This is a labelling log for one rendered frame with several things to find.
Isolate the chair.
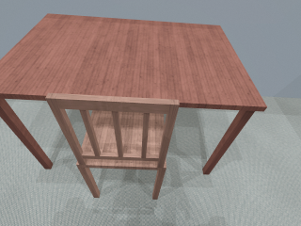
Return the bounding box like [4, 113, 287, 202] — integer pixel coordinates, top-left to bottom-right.
[45, 92, 180, 200]

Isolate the table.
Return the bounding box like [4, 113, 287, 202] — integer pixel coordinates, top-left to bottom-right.
[0, 13, 267, 175]

